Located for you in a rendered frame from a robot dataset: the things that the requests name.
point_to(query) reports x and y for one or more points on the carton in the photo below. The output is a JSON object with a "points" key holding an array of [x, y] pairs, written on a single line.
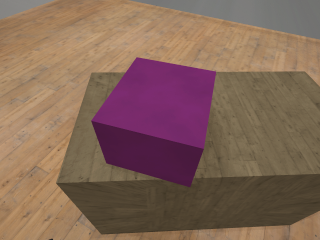
{"points": [[155, 120]]}

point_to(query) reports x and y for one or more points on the pedestal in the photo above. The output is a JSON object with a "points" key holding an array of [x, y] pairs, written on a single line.
{"points": [[260, 165]]}

